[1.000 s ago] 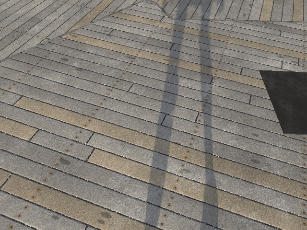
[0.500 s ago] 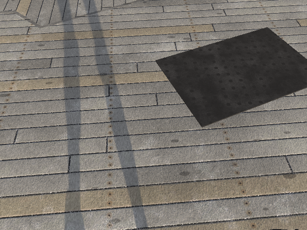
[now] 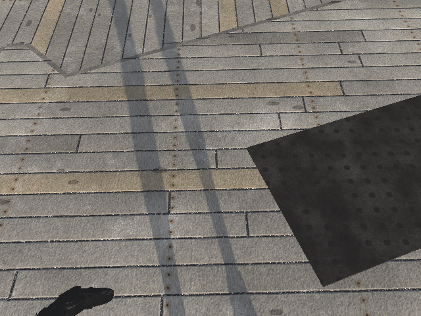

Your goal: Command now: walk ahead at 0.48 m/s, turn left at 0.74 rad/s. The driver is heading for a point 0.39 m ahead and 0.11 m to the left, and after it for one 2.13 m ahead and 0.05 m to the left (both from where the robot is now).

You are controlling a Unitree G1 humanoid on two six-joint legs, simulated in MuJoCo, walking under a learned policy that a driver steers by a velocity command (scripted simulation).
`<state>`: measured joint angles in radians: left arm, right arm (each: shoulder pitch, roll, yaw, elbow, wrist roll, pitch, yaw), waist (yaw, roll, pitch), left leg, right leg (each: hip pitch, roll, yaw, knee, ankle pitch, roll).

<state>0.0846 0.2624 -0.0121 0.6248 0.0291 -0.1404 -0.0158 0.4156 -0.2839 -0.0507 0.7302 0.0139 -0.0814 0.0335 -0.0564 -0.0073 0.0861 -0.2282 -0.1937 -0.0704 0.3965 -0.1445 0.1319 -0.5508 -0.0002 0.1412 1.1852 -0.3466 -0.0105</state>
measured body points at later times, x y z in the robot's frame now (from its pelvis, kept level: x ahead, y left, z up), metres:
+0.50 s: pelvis +0.23 -0.04 +0.00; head +0.27 -0.02 +0.45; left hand +0.23 +0.26 -0.11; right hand +0.51 -0.22 -0.08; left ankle +0.19 +0.10 -0.69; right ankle +0.36 -0.10 -0.74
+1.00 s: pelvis +0.25 -0.07 -0.02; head +0.29 -0.09 +0.43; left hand +0.41 +0.23 -0.09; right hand +0.42 -0.34 -0.12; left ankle +0.21 +0.09 -0.72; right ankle +0.27 -0.17 -0.74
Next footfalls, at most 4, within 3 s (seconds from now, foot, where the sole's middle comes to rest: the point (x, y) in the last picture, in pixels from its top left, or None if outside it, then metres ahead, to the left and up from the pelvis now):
0.22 right None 0.40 -0.08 -0.77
0.60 left None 0.25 0.10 -0.77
0.96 right None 0.31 -0.17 -0.77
1.50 left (204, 276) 0.57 0.03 -0.77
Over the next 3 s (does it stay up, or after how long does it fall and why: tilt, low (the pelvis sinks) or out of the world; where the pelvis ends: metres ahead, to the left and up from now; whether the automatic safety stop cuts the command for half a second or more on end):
stays up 1.68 0.17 -0.02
